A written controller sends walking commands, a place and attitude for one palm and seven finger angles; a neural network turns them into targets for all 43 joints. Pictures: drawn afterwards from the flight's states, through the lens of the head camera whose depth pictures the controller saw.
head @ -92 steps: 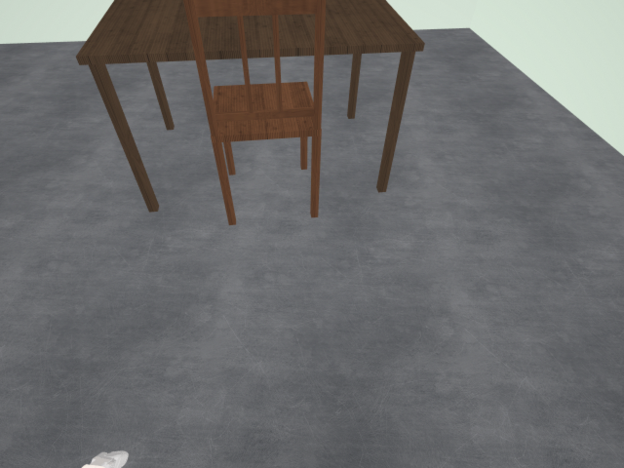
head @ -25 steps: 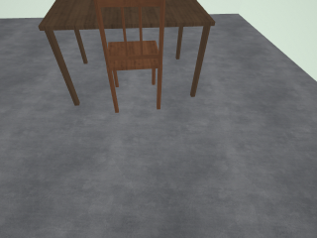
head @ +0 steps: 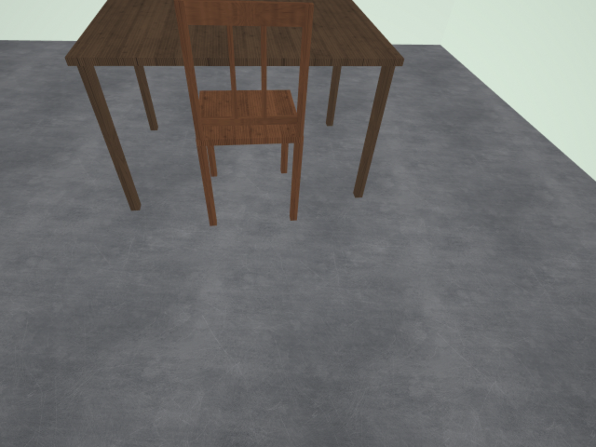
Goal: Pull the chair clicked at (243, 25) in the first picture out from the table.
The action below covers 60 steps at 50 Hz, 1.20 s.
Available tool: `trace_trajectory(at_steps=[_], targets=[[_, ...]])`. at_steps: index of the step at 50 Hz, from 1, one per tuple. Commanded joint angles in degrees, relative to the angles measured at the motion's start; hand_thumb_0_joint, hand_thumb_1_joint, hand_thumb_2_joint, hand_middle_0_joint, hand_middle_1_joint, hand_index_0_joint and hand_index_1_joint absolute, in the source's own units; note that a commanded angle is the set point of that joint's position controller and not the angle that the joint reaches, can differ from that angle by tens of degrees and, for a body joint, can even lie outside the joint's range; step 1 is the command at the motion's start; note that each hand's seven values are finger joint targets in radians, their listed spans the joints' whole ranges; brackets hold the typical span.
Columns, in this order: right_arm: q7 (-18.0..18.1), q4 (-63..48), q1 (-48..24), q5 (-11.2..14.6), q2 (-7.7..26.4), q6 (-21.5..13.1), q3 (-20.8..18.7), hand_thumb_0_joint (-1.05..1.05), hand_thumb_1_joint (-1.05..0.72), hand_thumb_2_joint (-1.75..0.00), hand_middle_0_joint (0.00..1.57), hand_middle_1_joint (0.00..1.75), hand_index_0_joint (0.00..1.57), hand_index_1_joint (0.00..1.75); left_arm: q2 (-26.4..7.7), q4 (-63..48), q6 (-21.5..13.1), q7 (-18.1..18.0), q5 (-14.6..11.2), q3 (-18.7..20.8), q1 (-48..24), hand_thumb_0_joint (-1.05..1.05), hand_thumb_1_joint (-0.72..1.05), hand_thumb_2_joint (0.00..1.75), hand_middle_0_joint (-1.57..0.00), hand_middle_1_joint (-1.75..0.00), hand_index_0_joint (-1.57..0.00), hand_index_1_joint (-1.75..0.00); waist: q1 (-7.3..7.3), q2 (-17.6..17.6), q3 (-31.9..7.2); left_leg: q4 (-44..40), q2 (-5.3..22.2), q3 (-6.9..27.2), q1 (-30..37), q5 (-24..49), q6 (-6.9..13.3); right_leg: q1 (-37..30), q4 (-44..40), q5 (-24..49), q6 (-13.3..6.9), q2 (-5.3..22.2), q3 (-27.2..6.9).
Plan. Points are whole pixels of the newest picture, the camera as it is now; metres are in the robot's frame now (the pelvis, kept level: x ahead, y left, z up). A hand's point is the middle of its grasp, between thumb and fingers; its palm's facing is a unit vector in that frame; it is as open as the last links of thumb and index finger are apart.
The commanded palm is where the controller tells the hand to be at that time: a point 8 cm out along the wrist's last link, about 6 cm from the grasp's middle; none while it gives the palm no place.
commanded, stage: walk to a spot facing it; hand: left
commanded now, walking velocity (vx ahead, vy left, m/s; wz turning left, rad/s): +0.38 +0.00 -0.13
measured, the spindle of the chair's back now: (232, 75) +1.22 +0.30 -0.05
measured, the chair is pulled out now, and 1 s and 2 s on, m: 0.00 0.00 0.00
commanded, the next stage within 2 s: turn to face it in 0.96 s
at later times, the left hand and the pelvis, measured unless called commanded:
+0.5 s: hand (240, 343) +0.34 +0.13 -0.17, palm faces -0.11 -0.98 -0.17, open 7.4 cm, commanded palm none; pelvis +0.20 -0.04 -0.02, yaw -4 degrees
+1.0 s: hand (213, 339) +0.35 +0.18 -0.19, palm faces +0.03 -0.99 -0.10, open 7.4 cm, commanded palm none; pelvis +0.42 +0.02 +0.00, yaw -3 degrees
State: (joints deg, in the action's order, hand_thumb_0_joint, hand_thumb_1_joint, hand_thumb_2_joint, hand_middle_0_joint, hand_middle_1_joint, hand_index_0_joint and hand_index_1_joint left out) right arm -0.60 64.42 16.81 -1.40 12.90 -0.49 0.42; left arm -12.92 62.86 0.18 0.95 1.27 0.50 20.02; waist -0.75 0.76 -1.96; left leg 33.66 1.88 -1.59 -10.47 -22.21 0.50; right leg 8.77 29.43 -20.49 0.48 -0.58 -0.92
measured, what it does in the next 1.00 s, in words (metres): walks ahead: right foot, then left foot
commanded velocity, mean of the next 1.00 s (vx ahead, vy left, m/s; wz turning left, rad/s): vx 0.35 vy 0.00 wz -0.07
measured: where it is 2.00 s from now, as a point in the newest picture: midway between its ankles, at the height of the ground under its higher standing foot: (289, 376)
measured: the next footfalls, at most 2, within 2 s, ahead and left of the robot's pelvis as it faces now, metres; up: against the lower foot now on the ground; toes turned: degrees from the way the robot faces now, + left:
right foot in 0.40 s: +0.31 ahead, -0.13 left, +0.00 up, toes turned -13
left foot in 0.90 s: +0.52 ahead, +0.09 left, +0.00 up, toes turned +9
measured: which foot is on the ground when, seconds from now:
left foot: down 0.00-0.42, up 0.44-0.88, down 0.90-1.00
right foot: down 0.00-0.02, up 0.04-0.38, down 0.40-0.90, up 0.92-1.00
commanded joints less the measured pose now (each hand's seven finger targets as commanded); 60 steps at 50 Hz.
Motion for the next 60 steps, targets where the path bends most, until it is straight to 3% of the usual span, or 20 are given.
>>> trace_trajectory(at_steps=[1,2,3,5,14,18,19,20,21,22,25,28,40,43,44,45,46,49,52,60], targets=[[1.17,0.01,11.02,-0.13,9.5,-2.99,-3.1,0.0,-0.9,-0.9,0.2,0.3,0.2,0.3,-5.44,-4.7,-1.45,-0.43,-0.34,2.07,-4.14,0.0,0.9,0.9,-0.2,-0.3,-0.2,-0.3,5.92,-12.33,8.07,-15.53,11.58,14.65,11.06,2.87,5.82,20.3,12.39,-0.33,-4.13,0.29,0.1],[1.88,1.98,18.34,-0.41,11.2,-3.45,-3.82,0.0,-0.9,-0.9,0.2,0.3,0.2,0.3,-3.52,-7.02,-2.32,-0.62,-0.17,1.45,-8.73,0.0,0.9,0.9,-0.2,-0.3,-0.2,-0.3,8.29,-18.74,9.68,-20.91,19.9,25.33,18.16,14.46,9.95,31.92,25.32,-10.27,-2.41,-1.63,4.59],[2.44,3.04,20.8,-0.16,9.38,-3.63,-3.3,0.0,-0.9,-0.9,0.2,0.3,0.2,0.3,-5.1,-7.85,-2.74,-1.0,0.14,1.84,-11.52,0.0,0.9,0.9,-0.2,-0.3,-0.2,-0.3,8.41,-14.08,11.85,-19.37,21.87,25.98,20.02,26.42,11.83,36.65,31.33,-10.4,-2.5,1.38,0.65],[2.91,2.14,18.38,-0.02,5.87,-4.14,-2.45,0.0,-0.9,-0.9,0.2,0.3,0.2,0.3,-3.33,-6.95,-2.94,-0.51,0.03,2.27,-11.33,0.0,0.9,0.9,-0.2,-0.3,-0.2,-0.3,6.2,-5.81,12.81,-17.6,20.51,18.91,17.73,36.95,12.23,36.83,36.11,-6.86,-2.43,4.77,0.13],[3.4,3.41,17.33,0.3,2.24,-5.22,-2.02,0.0,-0.9,-0.9,0.2,0.3,0.2,0.3,2.2,-9.38,-1.77,1.37,-0.47,1.41,-17.07,0.0,0.9,0.9,-0.2,-0.3,-0.2,-0.3,2.97,-9.48,12.19,-22.76,10.24,-1.1,10.9,43.56,6.63,22.28,12.61,9.67,-2.62,2.25,10.6],[3.29,3.71,15.67,0.74,5.13,-4.82,-3.18,0.0,-0.9,-0.9,0.2,0.3,0.2,0.3,-0.82,-5.48,-2.37,0.32,0.06,2.76,-3.68,0.0,0.9,0.9,-0.2,-0.3,-0.2,-0.3,-3.49,-8.02,2.76,-5.0,11.17,-3.86,12.22,61.73,5.14,3.17,5.59,11.92,-5.79,-1.61,11.54],[3.09,3.32,14.23,0.94,4.72,-4.8,-3.27,0.0,-0.9,-0.9,0.2,0.3,0.2,0.3,-2.96,-3.33,-2.86,0.0,0.41,3.67,3.74,0.0,0.9,0.9,-0.2,-0.3,-0.2,-0.3,-7.25,-6.51,-0.35,5.35,9.83,-4.56,5.63,54.42,3.55,-8.81,2.36,14.91,-6.52,-0.63,9.59],[2.29,2.63,15.01,1.52,2.11,-4.76,-2.91,0.0,-0.9,-0.9,0.2,0.3,0.2,0.3,-8.13,-1.53,-3.58,-0.74,0.93,5.01,10.58,0.0,0.9,0.9,-0.2,-0.3,-0.2,-0.3,-9.81,1.94,-5.26,22.75,6.22,-5.3,-6.98,32.68,2.09,-21.3,0.68,13.08,-10.42,10.79,-2.91],[2.32,1.42,18.9,1.84,-1.24,-4.8,-2.68,0.0,-0.9,-0.9,0.2,0.3,0.2,0.3,-12.54,-1.02,-3.7,-1.24,0.32,5.95,12.69,0.0,0.9,0.9,-0.2,-0.3,-0.2,-0.3,-6.91,11.47,-12.42,44.12,-1.39,-3.58,-18.34,-7.88,0.33,-26.51,-6.25,13.73,-16.86,26.67,-29.2],[2.2,0.35,14.52,1.85,-0.52,-4.49,-2.88,0.0,-0.9,-0.9,0.2,0.3,0.2,0.3,-12.6,-1.68,-3.42,-1.27,-0.9,6.04,9.91,0.0,0.9,0.9,-0.2,-0.3,-0.2,-0.3,-6.87,5.63,-8.8,49.77,0.85,2.59,-20.77,-7.34,2.27,-20.64,-12.87,6.22,-17.61,27.07,-31.05],[1.51,-1.03,8.28,0.64,-2.45,-3.15,-3.17,0.0,-0.9,-0.9,0.2,0.3,0.2,0.3,-4.81,-4.17,-3.77,-1.66,-0.53,3.68,-2.47,0.0,0.9,0.9,-0.2,-0.3,-0.2,-0.3,-0.73,-0.66,6.7,45.35,6.98,3.21,-20.47,3.2,2.07,4.52,-16.84,1.59,-12.2,21.41,-15.37],[1.1,-0.25,12.6,-0.05,-4.65,-0.94,-3.21,0.0,-0.9,-0.9,0.2,0.3,0.2,0.3,-2.14,-4.07,-4.41,-1.79,0.09,2.67,-4.61,0.0,0.9,0.9,-0.2,-0.3,-0.2,-0.3,3.67,1.2,7.12,38.26,7.17,1.63,-16.3,5.64,0.68,12.94,-19.05,4.15,-9.29,16.92,-4.12],[-1.43,-9.68,-8.71,0.1,-2.41,-2.07,-3.36,0.0,-0.9,-0.9,0.2,0.3,0.2,0.3,-4.47,-1.75,-5.0,-1.65,0.35,2.98,4.9,0.0,0.9,0.9,-0.2,-0.3,-0.2,-0.3,-0.98,2.57,10.13,6.45,5.3,-5.14,-18.86,10.52,-0.08,-0.48,-17.25,15.45,-9.21,16.61,1.26],[-0.69,-7.45,-1.36,-0.24,-0.08,-2.98,-3.97,0.0,-0.9,-0.9,0.2,0.3,0.2,0.3,-4.86,-1.12,-4.63,-1.69,0.13,3.18,5.17,0.0,0.9,0.9,-0.2,-0.3,-0.2,-0.3,2.83,-0.64,5.07,-1.83,1.73,-7.84,-3.36,10.2,1.42,-0.35,-3.33,28.48,-7.29,14.2,4.95],[-0.08,-4.99,7.64,-0.63,3.72,-3.41,-4.82,0.0,-0.9,-0.9,0.2,0.3,0.2,0.3,-3.71,-1.39,-4.56,-1.51,-0.25,2.98,5.31,0.0,0.9,0.9,-0.2,-0.3,-0.2,-0.3,6.44,-6.72,-0.74,-5.43,5.15,-2.47,11.5,12.7,3.47,6.41,10.58,26.82,-4.77,10.76,8.4],[0.6,-3.56,14.82,-1.18,10.97,-3.68,-6.46,0.0,-0.9,-0.9,0.2,0.3,0.2,0.3,-0.28,-2.72,-4.53,-0.99,-0.97,2.41,7.1,0.0,0.9,0.9,-0.2,-0.3,-0.2,-0.3,7.66,-21.34,-7.04,-10.82,21.52,19.11,24.1,18.23,9.63,20.72,29.84,0.34,-1.29,2.32,12.45],[1.18,-2.72,17.24,-0.09,11.69,-3.15,-6.26,0.0,-0.9,-0.9,0.2,0.3,0.2,0.3,-1.73,-4.34,-4.76,-1.17,-0.51,2.33,3.37,0.0,0.9,0.9,-0.2,-0.3,-0.2,-0.3,8.36,-17.93,-7.8,-15.66,26.22,25.1,24.77,23.43,12.65,26.09,41.0,-13.11,-1.67,1.24,5.82],[1.96,-5.29,4.58,0.17,4.27,-3.76,-4.1,0.0,-0.9,-0.9,0.2,0.3,0.2,0.3,-0.18,-2.61,-3.34,-0.89,-0.1,2.98,0.12,0.0,0.9,0.9,-0.2,-0.3,-0.2,-0.3,3.49,-4.53,3.63,-18.88,22.16,11.33,6.48,23.0,8.92,26.43,45.91,-1.6,-1.4,7.59,0.94],[2.3,-4.8,2.48,0.5,0.92,-4.67,-3.06,0.0,-0.9,-0.9,0.2,0.3,0.2,0.3,2.94,-0.63,-1.0,-0.88,0.22,2.96,4.87,0.0,0.9,0.9,-0.2,-0.3,-0.2,-0.3,-0.19,-5.97,4.68,-20.14,16.99,-1.7,0.39,29.51,4.68,21.66,42.61,4.96,-0.21,7.14,0.86],[2.69,-2.41,6.42,0.78,0.42,-4.05,-2.52,0.0,-0.9,-0.9,0.2,0.3,0.2,0.3,3.11,-2.41,0.02,-1.84,0.21,2.31,-0.53,0.0,0.9,0.9,-0.2,-0.3,-0.2,-0.3,-0.18,-7.85,5.05,-18.23,12.13,-2.99,3.61,51.3,6.67,19.33,24.43,9.42,2.35,6.58,5.37]])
